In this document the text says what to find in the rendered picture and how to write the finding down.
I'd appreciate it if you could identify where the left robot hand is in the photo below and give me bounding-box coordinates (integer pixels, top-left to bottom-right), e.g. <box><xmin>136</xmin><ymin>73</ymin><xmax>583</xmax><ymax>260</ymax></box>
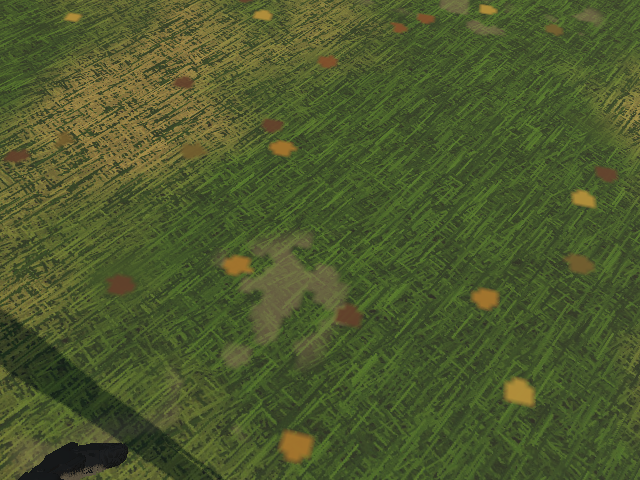
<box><xmin>18</xmin><ymin>442</ymin><xmax>128</xmax><ymax>480</ymax></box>

